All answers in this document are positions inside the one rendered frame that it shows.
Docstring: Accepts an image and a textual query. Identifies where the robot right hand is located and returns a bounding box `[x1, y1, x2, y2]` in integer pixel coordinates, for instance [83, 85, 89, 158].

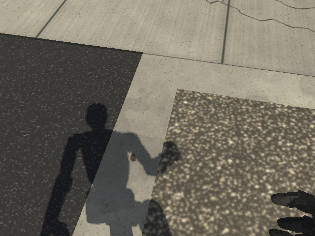
[269, 190, 315, 236]

